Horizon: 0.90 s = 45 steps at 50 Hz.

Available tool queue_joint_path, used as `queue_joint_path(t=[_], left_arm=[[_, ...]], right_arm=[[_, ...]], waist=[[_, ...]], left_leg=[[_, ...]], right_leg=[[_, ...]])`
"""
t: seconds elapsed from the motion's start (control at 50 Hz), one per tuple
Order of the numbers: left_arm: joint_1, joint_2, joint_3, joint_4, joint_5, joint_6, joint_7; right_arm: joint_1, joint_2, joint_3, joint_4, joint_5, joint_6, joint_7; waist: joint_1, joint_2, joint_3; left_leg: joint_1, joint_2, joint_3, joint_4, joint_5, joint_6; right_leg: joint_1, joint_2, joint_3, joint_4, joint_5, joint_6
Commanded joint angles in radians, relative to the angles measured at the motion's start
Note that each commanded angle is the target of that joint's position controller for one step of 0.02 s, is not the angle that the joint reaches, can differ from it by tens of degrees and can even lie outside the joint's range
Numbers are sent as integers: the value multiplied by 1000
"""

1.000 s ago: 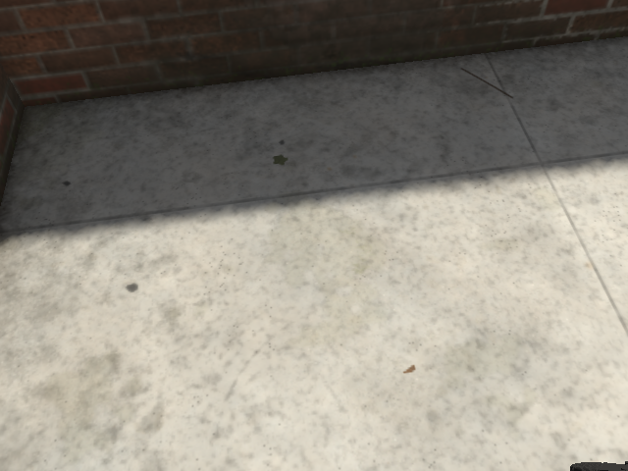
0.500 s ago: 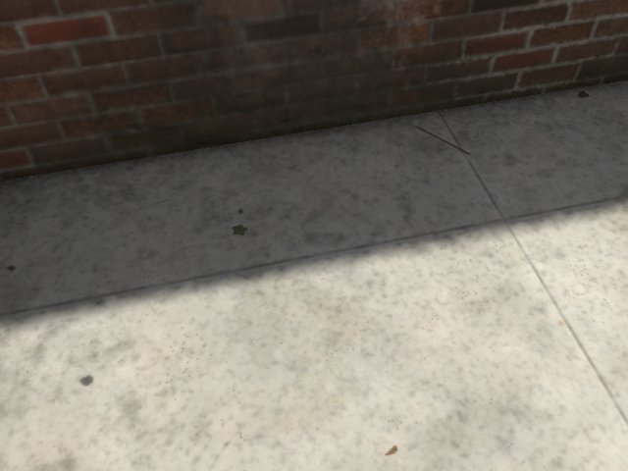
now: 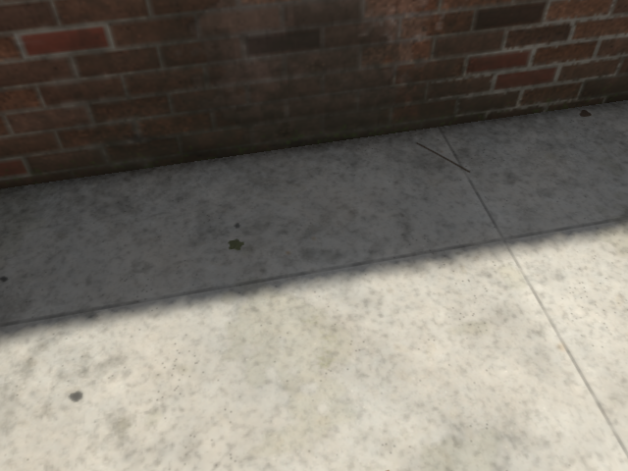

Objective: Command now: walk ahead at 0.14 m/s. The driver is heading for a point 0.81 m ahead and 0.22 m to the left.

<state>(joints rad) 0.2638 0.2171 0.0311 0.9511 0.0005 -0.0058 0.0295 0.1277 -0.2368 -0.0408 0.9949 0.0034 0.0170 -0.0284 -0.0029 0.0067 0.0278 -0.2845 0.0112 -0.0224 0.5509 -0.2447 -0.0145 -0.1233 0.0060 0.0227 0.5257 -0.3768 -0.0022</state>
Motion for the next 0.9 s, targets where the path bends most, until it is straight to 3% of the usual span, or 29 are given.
queue_joint_path(t=[0.02, 0.06, 0.08, 0.12, 0.14, 0.16, 0.18, 0.2, 0.22, 0.24, 0.28, 0.3, 0.36, 0.44, 0.52, 0.58, 0.62, 0.64, 0.66, 0.68, 0.7, 0.72, 0.74, 0.76, 0.78, 0.82, 0.9], left_arm=[[69, 167, 40, -14, -11, -7, 7], [90, 215, 56, -8, -23, -27, 10], [83, 208, 56, -6, -24, -40, 11], [47, 184, 52, -9, -28, -54, 6], [9, 179, 50, -17, -32, -53, 1], [-23, 171, 48, -32, -28, -54, -2], [-58, 121, 33, -63, -25, -62, -3], [-59, 92, 27, -97, -23, -78, 2], [-61, 134, 40, -98, -41, -90, -3], [-48, 136, 41, -88, -55, -99, -13], [-58, 135, 49, -75, -42, -105, -18], [-66, 137, 55, -75, -32, -101, -22], [-111, 97, 51, -90, -21, -85, -33], [-271, 62, 31, -149, -22, -81, -37], [-374, 74, 23, -182, -30, -85, -55], [-393, 101, 27, -201, -32, -92, -70], [-302, 149, 50, -188, -28, -96, -69], [-149, 186, 73, -145, -30, -96, -62], [52, 236, 94, -95, -26, -94, -49], [182, 338, 117, -65, -1, -89, -45], [175, 258, 89, -63, -2, -90, -49], [73, 201, 69, -70, -9, -96, -49], [-22, 162, 56, -86, -11, -101, -49], [-86, 127, 46, -86, -5, -109, -54], [-123, 102, 40, -81, 5, -117, -58], [-134, 88, 40, -61, 11, -123, -59], [-95, 136, 52, -33, 19, -127, -35]], right_arm=[[-43, -98, -22, -31, 7, -14, -2], [-105, -87, -19, -62, 20, -49, 10], [-105, -84, -19, -65, 25, -68, 18], [-45, -82, -22, -45, 32, -98, 36], [43, -84, -29, -6, 34, -105, 41], [153, -114, -46, 43, 27, -106, 42], [274, -196, -73, 72, 21, -109, 40], [392, -271, -86, 94, 19, -114, 52], [318, -180, -51, 80, 6, -125, 53], [246, -133, -36, 54, 5, -133, 53], [187, -108, -22, 29, 5, -136, 56], [195, -87, -12, 31, 1, -131, 54], [258, -109, -8, 46, -1, -116, 38], [274, -152, -13, 38, -6, -105, 17], [333, -151, -17, 56, 8, -102, 14], [330, -160, -27, 59, 15, -93, 12], [308, -181, -35, 49, 12, -85, 13], [288, -175, -33, 40, 8, -78, 14], [273, -153, -21, 18, -2, -74, 16], [402, -16, 16, 1, -1, -87, 24], [391, -37, 12, 17, 22, -109, 28], [283, -136, -19, -21, 54, -121, 27], [222, -145, -23, -42, 56, -123, 20], [202, -131, -29, -43, 42, -117, 11], [232, -107, -36, -35, 34, -102, 7], [266, -57, -35, -28, 35, -72, 9], [158, -73, -49, -91, 26, -47, 7]], waist=[[25, -122, 58], [47, -189, 161], [38, -191, 186], [-6, -175, 171], [-52, -151, 137], [-92, -112, 81], [-132, 85, 28], [-155, 315, -49], [-105, 189, -13], [-71, 129, 37], [-41, 61, 61], [-36, 67, 51], [-41, 67, 46], [-68, 64, 84], [-85, 71, 119], [-53, 72, 112], [15, 96, 35], [97, 100, -56], [181, 78, -189], [134, -165, -383], [139, -225, -440], [118, -179, -242], [83, -129, -133], [49, -85, -69], [10, -107, -48], [-22, -111, -27], [-24, -69, 37]], left_leg=[[-31, -64, 79, 77, -215, 30], [-178, -26, 65, 191, -179, 50], [-220, 4, 43, 204, -177, 66], [-162, 19, 47, 86, -180, 95], [6, -6, 72, -26, -112, 99], [195, -26, 55, -59, -33, 97], [344, 118, -215, -196, -133, 166], [494, 326, -636, -362, -189, 304], [465, 365, -677, -371, -206, 313], [418, 334, -558, -362, -172, 281], [367, 269, -368, -383, -43, 223], [344, 233, -288, -394, 40, 202], [326, 204, -180, -418, 223, 209], [251, 186, -99, -458, 250, 205], [249, 206, -60, -472, 247, 202], [345, 248, -45, -416, 353, 182], [365, 250, -48, -280, 663, 162], [326, 212, -27, -108, 789, 140], [149, 162, -9, 146, 654, 108], [-239, -9, 40, 563, 151, 37], [-341, -50, -112, 743, -315, 48], [-424, 8, -120, 808, -263, 66], [-418, 63, -88, 782, -167, 78], [-370, 100, -79, 726, -95, 78], [-297, 132, -88, 677, -45, 80], [-237, 146, -82, 646, -21, 78], [-378, 151, -104, 530, 130, 56]], right_leg=[[-140, -122, 176, -241, -304, -115], [-126, -277, 381, -344, -414, -204], [-106, -310, 412, -348, -351, -223], [-73, -291, 339, -291, -172, -198], [-135, -240, 260, -242, -98, -163], [-215, -173, 179, -141, 47, -126], [-349, -44, 19, 160, 164, -54], [-534, 60, -20, 476, -110, -2], [-626, 13, 84, 646, -173, -21], [-655, -36, 97, 692, -88, -49], [-653, -106, 65, 624, 77, -70], [-612, -123, 48, 582, 125, -65], [-602, -125, -4, 467, 191, -20], [-566, -100, -36, 201, 336, 14], [-501, -72, -51, 64, 424, -2], [-481, -65, -37, 8, 382, -45], [-311, -17, -58, 1, 321, -75], [-114, 11, -74, -4, 309, -100], [194, -70, 11, 27, 284, -141], [592, -358, 462, -41, 43, -285], [558, -432, 738, -236, -101, -304], [393, -396, 594, -271, -136, -238], [228, -366, 443, -295, -58, -203], [87, -326, 319, -329, 48, -180], [-2, -286, 211, -357, 120, -155], [-90, -256, 99, -399, 184, -155], [-86, -261, -17, -445, 269, -177]])
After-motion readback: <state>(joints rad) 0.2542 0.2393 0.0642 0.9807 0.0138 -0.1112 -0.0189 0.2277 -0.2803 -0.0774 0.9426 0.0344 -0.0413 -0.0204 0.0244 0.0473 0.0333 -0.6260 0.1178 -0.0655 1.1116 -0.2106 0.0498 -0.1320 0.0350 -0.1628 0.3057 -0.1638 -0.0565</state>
